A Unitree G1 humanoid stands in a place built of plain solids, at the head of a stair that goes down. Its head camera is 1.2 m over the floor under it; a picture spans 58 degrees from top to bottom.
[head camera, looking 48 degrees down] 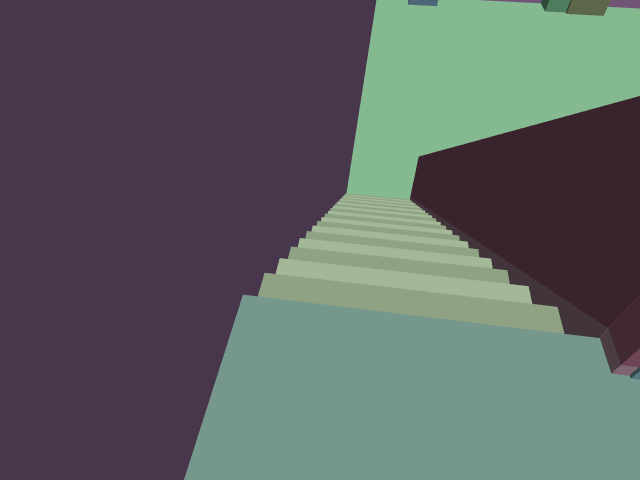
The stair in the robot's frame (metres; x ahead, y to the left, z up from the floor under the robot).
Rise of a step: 0.19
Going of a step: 0.24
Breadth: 1.14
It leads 8 degrees to the right of straight ahead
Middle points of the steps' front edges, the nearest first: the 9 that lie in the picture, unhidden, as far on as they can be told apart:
0.76 -0.30 0.00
0.99 -0.34 -0.19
1.23 -0.37 -0.38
1.46 -0.41 -0.57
1.70 -0.44 -0.76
1.94 -0.47 -0.95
2.17 -0.51 -1.14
2.41 -0.54 -1.33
2.64 -0.58 -1.52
